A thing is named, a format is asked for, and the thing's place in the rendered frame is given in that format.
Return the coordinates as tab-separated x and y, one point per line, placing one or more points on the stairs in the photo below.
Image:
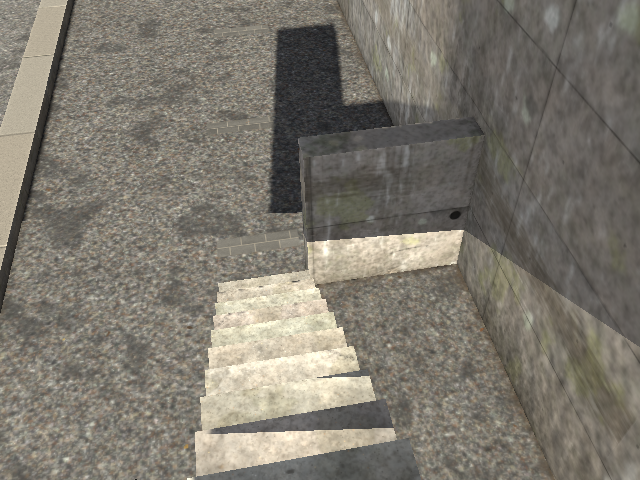
285	397

